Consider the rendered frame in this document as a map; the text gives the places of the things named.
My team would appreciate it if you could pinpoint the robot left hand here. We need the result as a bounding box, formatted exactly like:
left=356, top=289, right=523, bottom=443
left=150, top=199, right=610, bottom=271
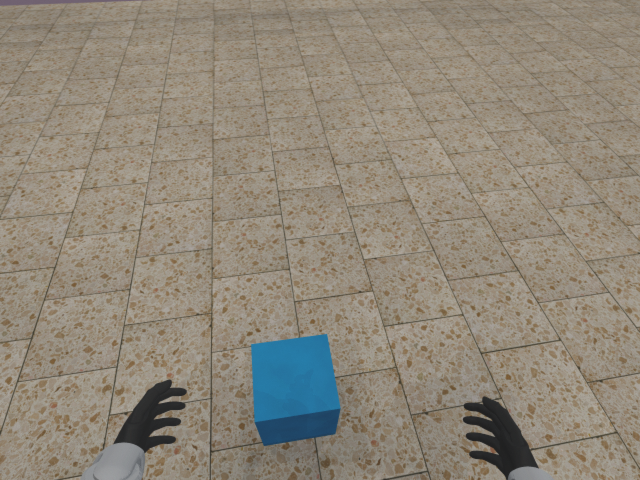
left=113, top=379, right=187, bottom=453

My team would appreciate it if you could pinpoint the carton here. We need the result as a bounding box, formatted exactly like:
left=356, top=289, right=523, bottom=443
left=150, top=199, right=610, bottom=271
left=251, top=334, right=341, bottom=446

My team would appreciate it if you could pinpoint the left robot forearm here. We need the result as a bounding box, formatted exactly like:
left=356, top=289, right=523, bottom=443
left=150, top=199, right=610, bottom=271
left=80, top=443, right=145, bottom=480

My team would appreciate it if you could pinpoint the robot right hand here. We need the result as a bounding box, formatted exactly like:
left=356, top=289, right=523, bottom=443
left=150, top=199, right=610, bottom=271
left=463, top=396, right=539, bottom=480

